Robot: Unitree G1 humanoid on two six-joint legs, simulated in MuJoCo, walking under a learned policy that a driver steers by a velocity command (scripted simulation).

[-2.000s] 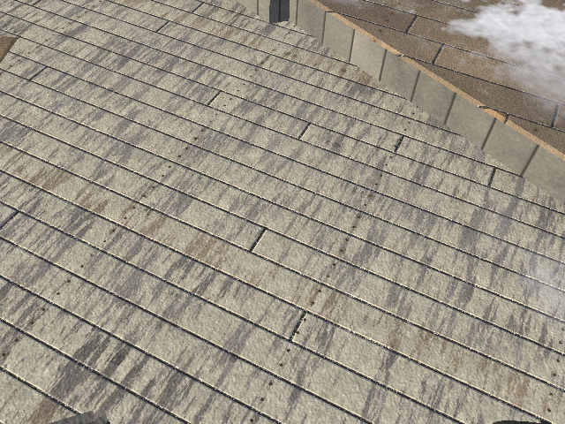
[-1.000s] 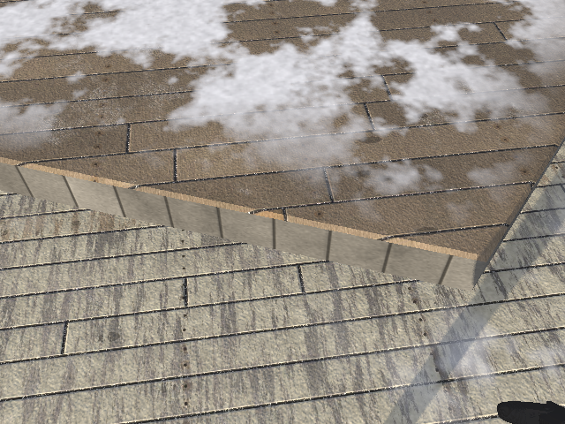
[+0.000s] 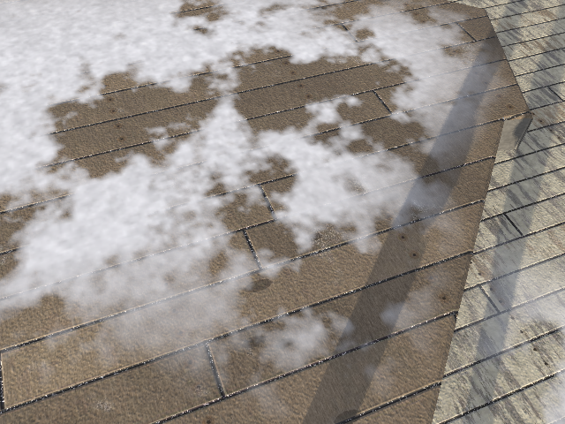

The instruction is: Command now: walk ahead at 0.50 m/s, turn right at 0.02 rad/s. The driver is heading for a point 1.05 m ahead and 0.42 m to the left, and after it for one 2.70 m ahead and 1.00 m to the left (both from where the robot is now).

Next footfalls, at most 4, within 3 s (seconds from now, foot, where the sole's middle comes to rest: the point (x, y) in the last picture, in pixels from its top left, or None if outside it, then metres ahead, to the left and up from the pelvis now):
0.38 right None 0.29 -0.10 -0.77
0.84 left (232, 370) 0.54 0.13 -0.62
1.38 right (245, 231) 0.91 0.13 -0.62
1.86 left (102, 229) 0.89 0.50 -0.62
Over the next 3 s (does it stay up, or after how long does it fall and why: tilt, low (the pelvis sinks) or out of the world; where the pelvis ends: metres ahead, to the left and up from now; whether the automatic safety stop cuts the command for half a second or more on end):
stays up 0.96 0.37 0.15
